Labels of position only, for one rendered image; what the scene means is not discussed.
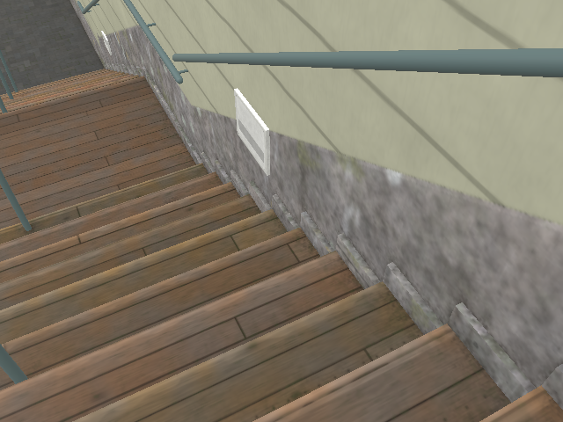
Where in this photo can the stairs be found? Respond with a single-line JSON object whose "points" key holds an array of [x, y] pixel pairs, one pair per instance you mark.
{"points": [[177, 300], [63, 88]]}

